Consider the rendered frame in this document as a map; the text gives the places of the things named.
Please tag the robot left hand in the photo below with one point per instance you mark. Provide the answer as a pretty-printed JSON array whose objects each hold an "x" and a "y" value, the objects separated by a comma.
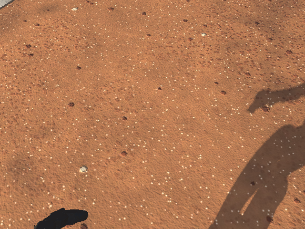
[{"x": 62, "y": 217}]

